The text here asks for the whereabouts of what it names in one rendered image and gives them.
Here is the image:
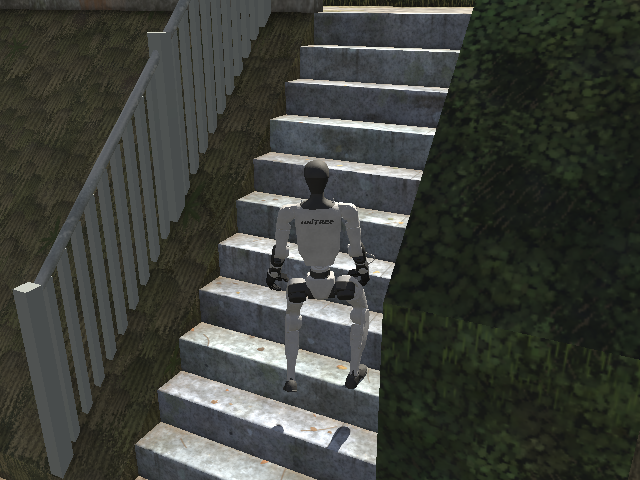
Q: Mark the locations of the stairs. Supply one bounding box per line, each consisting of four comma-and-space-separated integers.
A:
135, 13, 471, 480

